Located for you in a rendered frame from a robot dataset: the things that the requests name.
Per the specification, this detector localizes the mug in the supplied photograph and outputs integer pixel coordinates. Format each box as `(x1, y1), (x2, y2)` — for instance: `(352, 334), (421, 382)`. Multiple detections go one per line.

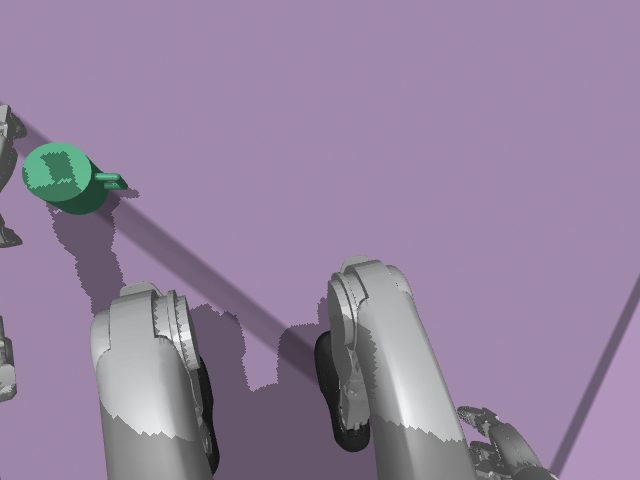
(22, 142), (128, 215)

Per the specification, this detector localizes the right robot foot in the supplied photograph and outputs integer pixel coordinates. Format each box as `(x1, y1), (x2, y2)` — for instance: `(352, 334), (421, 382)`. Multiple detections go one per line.
(314, 330), (370, 452)

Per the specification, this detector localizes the left robot hand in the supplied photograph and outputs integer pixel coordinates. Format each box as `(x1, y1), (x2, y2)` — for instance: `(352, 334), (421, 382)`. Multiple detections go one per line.
(0, 105), (27, 248)

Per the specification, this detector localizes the left robot arm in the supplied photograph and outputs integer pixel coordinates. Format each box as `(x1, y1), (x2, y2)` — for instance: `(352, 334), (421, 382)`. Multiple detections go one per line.
(0, 315), (17, 480)

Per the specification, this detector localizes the left robot foot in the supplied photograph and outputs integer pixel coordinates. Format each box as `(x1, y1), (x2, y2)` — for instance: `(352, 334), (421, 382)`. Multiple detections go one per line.
(197, 355), (220, 475)

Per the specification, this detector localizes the right robot hand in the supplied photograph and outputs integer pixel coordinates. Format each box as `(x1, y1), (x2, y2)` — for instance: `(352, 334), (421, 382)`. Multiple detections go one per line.
(457, 406), (542, 480)

